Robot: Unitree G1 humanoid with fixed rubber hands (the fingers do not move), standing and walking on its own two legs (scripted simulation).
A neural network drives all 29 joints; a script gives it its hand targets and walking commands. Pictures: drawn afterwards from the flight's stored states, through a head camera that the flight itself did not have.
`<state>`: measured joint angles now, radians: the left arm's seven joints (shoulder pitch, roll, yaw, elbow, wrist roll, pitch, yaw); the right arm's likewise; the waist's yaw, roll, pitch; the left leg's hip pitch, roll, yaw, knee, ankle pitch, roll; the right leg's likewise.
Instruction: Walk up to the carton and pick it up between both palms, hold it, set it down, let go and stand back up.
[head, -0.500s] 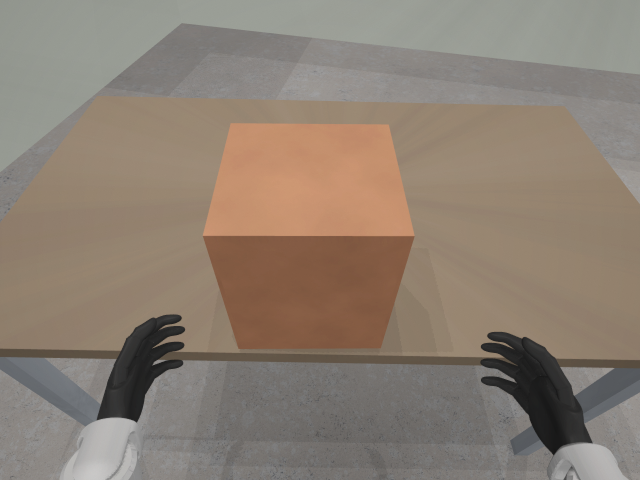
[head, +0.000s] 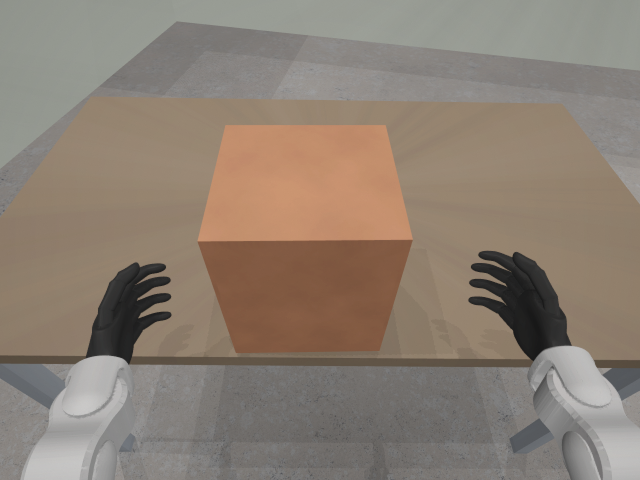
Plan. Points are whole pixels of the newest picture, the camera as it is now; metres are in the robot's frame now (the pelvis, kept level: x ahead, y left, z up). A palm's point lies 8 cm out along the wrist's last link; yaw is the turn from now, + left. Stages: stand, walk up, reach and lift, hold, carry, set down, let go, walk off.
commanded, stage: reach and lift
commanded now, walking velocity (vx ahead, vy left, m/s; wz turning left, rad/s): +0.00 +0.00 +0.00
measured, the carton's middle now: (307, 244) +0.41 +0.05 +0.06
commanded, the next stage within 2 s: none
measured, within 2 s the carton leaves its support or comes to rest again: neither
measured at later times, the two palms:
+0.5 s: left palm (121, 262) +0.30 +0.24 +0.15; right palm (524, 240) +0.34 -0.19 +0.15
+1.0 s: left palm (131, 184) +0.37 +0.23 +0.20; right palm (504, 169) +0.41 -0.18 +0.20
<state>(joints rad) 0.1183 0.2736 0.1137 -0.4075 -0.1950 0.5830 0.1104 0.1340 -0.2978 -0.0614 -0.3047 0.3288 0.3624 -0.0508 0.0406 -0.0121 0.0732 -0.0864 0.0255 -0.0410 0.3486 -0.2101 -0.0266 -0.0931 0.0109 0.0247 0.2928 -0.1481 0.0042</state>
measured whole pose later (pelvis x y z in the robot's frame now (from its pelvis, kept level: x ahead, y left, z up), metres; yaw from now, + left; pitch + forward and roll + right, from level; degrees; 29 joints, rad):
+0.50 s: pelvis +0.00 +0.00 +0.00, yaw +0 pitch -3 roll -1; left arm -0.25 0.27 0.21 -0.29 -0.20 0.82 0.09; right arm -0.33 -0.34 -0.05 -0.03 0.40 0.48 -0.10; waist 0.02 0.00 0.07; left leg -0.09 0.03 -0.04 0.35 -0.21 -0.03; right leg -0.09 0.01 0.02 0.29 -0.15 0.00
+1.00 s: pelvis +0.00 +0.00 +0.00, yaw +0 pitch -2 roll -1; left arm -0.63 0.33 0.21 0.03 -0.20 0.85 0.09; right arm -0.73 -0.38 0.01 0.34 0.45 0.50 -0.10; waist 0.02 0.00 0.06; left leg -0.10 0.03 -0.04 0.35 -0.21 -0.03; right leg -0.11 0.02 0.02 0.30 -0.15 0.00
